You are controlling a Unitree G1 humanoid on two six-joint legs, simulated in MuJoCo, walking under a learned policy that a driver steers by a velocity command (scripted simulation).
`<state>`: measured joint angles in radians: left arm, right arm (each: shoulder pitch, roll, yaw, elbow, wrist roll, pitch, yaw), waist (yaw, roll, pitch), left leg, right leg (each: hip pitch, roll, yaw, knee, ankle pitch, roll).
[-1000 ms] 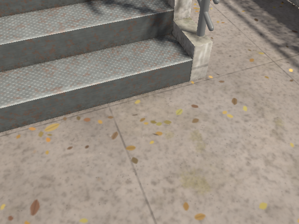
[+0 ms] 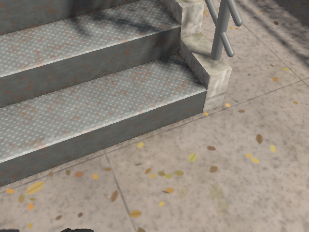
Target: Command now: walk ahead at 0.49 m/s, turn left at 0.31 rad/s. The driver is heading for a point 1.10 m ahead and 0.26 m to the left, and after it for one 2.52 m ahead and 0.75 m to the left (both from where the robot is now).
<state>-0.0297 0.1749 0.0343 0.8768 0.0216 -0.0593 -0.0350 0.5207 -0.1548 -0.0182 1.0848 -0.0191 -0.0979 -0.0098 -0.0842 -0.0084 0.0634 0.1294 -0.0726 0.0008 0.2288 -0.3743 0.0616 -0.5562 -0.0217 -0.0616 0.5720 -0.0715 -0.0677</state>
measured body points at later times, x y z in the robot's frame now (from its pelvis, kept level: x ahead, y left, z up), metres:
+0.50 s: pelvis +0.27 +0.01 +0.01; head +0.30 +0.02 +0.45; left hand +0.16 +0.23 -0.14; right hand +0.52 -0.15 -0.11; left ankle +0.39 +0.15 -0.70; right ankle +0.17 -0.10 -0.73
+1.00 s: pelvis +0.51 +0.12 +0.01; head +0.53 +0.14 +0.46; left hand +0.55 +0.39 -0.12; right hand +0.61 -0.12 -0.12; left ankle +0.40 +0.13 -0.73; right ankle +0.69 +0.06 -0.69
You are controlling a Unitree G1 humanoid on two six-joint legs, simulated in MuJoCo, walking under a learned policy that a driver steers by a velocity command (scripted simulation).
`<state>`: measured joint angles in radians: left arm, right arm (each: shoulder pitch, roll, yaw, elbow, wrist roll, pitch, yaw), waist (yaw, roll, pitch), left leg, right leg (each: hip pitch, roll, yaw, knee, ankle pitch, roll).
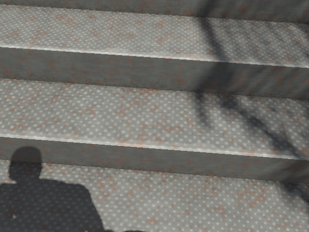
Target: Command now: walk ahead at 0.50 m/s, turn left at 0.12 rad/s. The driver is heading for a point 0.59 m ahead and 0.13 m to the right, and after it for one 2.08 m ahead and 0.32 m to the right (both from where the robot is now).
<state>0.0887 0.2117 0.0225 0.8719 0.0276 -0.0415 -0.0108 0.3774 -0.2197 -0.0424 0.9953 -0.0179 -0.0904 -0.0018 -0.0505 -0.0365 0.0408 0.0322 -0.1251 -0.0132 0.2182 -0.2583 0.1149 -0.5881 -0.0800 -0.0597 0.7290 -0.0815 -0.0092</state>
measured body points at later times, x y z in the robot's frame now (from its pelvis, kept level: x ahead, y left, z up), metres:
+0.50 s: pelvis +0.22 -0.01 +0.00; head +0.24 -0.02 +0.45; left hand +0.08 +0.20 -0.13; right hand +0.42 -0.19 -0.10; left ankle +0.28 +0.10 -0.42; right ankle +0.14 -0.10 -0.74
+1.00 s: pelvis +0.49 +0.04 +0.16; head +0.51 +0.06 +0.61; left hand +0.75 +0.17 +0.08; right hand +0.38 -0.16 +0.02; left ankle +0.48 +0.14 -0.57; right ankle +0.53 -0.10 -0.28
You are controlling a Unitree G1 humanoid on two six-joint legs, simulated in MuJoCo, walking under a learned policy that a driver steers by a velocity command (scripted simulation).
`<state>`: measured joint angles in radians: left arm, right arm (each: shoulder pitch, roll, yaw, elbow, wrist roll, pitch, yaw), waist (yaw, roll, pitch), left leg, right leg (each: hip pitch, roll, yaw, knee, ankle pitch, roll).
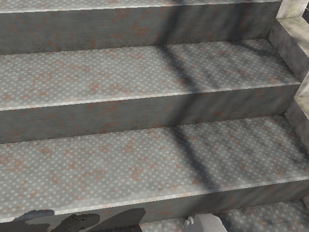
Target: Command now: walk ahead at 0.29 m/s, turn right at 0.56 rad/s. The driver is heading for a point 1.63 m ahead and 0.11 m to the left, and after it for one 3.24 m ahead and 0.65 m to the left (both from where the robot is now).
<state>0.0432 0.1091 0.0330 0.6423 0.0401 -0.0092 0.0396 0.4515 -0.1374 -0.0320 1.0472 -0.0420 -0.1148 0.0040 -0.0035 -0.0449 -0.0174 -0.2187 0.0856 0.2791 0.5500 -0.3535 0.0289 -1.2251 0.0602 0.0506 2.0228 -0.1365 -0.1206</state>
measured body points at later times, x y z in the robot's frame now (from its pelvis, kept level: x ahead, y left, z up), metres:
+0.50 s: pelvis +0.20 -0.04 +0.14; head +0.23 -0.05 +0.59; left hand +0.31 +0.20 +0.01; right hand +0.37 -0.27 +0.05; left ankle +0.21 +0.12 -0.39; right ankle +0.28 -0.10 -0.56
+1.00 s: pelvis +0.28 -0.01 +0.18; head +0.27 +0.00 +0.63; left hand +0.34 +0.20 +0.03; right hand +0.30 -0.23 +0.05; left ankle +0.28 +0.08 -0.56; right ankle +0.28 -0.10 -0.56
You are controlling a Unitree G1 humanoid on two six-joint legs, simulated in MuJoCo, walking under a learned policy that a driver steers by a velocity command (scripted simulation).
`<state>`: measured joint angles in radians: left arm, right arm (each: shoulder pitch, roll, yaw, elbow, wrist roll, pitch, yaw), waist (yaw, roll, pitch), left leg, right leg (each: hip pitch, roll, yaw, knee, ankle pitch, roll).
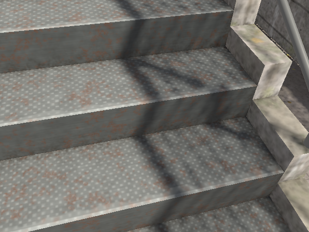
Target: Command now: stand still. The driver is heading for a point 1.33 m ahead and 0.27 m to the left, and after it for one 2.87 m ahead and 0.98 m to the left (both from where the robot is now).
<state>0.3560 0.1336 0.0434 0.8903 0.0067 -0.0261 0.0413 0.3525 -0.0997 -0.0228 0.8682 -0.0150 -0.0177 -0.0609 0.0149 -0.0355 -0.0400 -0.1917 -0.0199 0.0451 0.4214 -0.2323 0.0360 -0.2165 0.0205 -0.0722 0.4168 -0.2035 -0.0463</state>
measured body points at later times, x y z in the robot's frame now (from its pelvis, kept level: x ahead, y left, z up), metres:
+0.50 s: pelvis +0.11 -0.05 -0.01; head +0.12 -0.07 +0.43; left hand +0.22 +0.20 -0.12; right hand +0.09 -0.29 -0.17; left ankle +0.00 +0.09 -0.72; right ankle +0.12 -0.15 -0.75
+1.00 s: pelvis +0.35 -0.05 +0.12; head +0.34 -0.06 +0.57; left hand +0.48 +0.22 +0.06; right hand +0.49 -0.28 -0.01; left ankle +0.33 -0.02 -0.57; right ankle +0.31 -0.19 -0.31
